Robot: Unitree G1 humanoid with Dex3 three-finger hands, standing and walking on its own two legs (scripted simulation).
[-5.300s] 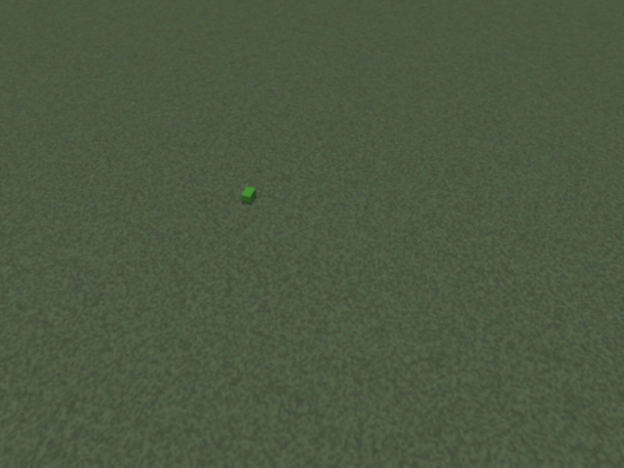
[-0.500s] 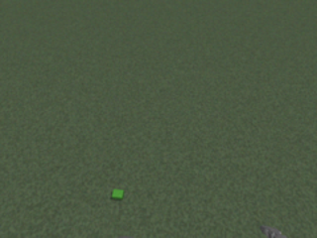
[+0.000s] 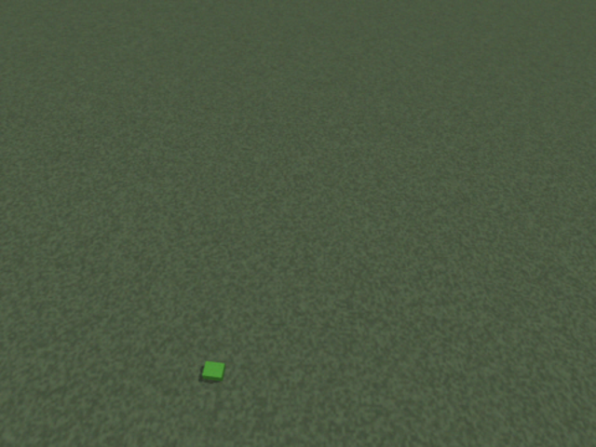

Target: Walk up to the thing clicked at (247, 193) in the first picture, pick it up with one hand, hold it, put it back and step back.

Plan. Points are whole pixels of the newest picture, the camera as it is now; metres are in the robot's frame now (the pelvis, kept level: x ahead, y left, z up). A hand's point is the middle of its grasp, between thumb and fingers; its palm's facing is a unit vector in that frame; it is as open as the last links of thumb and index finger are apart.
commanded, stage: walk up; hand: left
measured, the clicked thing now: (214, 371) +0.45 +0.24 -0.76
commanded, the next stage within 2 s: stand in 0.70 s
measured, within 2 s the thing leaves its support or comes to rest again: neither
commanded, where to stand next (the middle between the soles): +0.05 +0.01 m, yaw -2 degrees
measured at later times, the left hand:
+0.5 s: hand out of the picture +0.08 +0.25 -0.15, palm faces +0.03 -0.95 -0.32, open 7.4 cm
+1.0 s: hand out of the picture +0.09 +0.25 -0.15, palm faces +0.02 -0.94 -0.33, open 7.4 cm
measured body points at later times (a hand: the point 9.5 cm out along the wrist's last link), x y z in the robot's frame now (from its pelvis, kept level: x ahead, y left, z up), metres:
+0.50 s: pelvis +0.00 -0.01 +0.01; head +0.02 +0.00 +0.46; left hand +0.08 +0.30 -0.13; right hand +0.09 -0.31 -0.12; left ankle +0.01 +0.13 -0.74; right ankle +0.00 -0.14 -0.74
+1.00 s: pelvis +0.01 +0.00 +0.01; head +0.02 +0.00 +0.46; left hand +0.09 +0.30 -0.13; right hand +0.11 -0.30 -0.12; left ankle +0.01 +0.13 -0.74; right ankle +0.00 -0.14 -0.74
